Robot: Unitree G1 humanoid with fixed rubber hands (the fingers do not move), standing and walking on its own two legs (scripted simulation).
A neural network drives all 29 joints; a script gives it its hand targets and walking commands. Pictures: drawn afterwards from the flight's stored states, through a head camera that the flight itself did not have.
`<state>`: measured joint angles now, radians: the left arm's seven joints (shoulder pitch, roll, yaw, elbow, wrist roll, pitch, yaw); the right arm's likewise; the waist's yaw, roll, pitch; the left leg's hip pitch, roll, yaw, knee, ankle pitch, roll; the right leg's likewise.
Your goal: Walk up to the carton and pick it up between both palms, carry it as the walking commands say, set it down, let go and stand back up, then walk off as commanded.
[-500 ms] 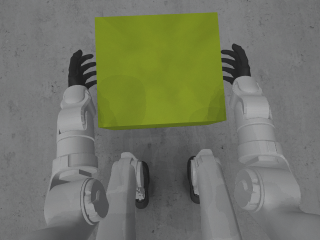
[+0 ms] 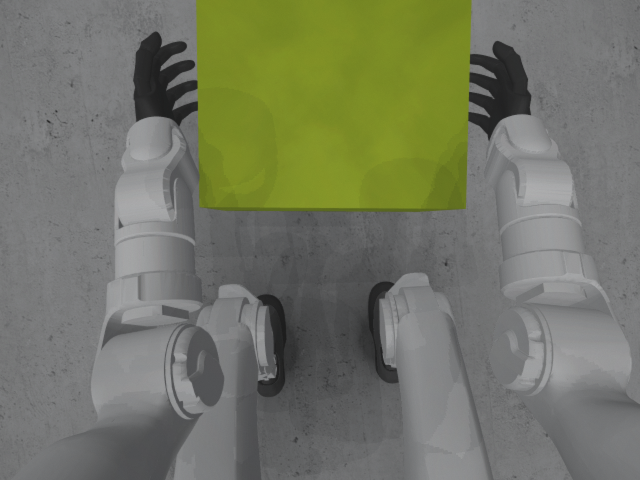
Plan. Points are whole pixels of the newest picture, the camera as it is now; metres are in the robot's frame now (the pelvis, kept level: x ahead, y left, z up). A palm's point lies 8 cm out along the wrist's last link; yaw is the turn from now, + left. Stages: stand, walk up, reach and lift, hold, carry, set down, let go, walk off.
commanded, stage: set down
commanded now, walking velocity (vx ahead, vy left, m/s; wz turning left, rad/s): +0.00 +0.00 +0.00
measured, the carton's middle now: (329, 107) +0.53 -0.03 -0.21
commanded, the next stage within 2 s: none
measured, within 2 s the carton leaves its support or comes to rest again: neither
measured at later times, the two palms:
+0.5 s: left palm (188, 115) +0.53 +0.15 -0.21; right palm (474, 104) +0.52 -0.22 -0.21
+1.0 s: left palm (195, 103) +0.56 +0.16 -0.27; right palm (455, 106) +0.54 -0.22 -0.28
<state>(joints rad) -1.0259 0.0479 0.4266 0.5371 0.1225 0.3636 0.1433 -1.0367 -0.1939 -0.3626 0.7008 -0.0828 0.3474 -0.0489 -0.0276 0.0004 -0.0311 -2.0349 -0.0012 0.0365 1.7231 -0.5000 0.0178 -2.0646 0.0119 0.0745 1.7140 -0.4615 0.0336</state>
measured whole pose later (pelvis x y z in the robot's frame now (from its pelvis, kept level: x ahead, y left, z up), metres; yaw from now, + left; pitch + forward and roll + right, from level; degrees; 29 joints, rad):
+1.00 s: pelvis -0.01 -0.01 -0.10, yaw +1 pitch +34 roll +2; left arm -1.51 0.32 0.35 0.81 -0.03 0.29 0.09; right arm -1.51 -0.39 -0.24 0.91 0.05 0.29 -0.07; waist -0.04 0.00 0.52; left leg -2.12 -0.01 0.03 2.12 -0.58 0.00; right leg -2.16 0.02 0.08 2.12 -0.55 0.04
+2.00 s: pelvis +0.00 +0.00 -0.14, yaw +2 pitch +35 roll +1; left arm -1.53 0.37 0.33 0.94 -0.06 0.25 0.05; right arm -1.52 -0.41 -0.20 1.01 0.12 0.19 -0.01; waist -0.04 0.00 0.52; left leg -2.22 -0.04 0.03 2.24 -0.63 0.00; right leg -2.24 0.00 0.08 2.25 -0.62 0.04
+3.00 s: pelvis +0.00 -0.01 -0.14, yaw +2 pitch +35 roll +1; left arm -1.52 0.38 0.32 1.00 -0.06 0.15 0.02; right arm -1.52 -0.42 -0.24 1.15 0.10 0.11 0.01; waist -0.04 0.00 0.52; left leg -2.22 -0.04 0.03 2.25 -0.64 0.00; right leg -2.24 0.00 0.08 2.26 -0.63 0.04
